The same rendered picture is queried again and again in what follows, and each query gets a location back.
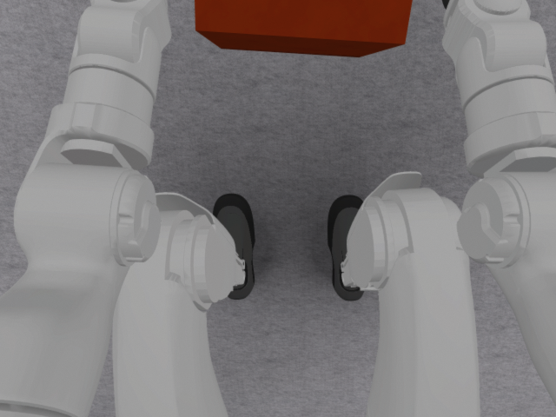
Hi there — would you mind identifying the left robot upper arm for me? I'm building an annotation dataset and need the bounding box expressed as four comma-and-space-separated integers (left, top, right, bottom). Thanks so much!
0, 162, 162, 417

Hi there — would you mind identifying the right robot forearm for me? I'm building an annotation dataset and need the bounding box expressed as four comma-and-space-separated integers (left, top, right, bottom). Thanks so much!
442, 0, 556, 178

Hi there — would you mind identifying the left robot forearm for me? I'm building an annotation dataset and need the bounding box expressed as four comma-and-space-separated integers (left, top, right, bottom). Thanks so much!
14, 0, 171, 248

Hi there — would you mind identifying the left robot thigh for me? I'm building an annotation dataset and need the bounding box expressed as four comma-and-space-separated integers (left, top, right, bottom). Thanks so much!
112, 210, 228, 417

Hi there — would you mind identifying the left robot shin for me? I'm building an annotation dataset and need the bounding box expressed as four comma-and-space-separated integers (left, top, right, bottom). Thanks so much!
156, 192, 245, 301

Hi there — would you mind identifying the carton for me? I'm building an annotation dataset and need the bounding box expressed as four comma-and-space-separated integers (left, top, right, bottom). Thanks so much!
195, 0, 413, 57

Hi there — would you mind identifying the right robot upper arm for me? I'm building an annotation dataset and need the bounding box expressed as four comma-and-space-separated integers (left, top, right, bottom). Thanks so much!
457, 172, 556, 406

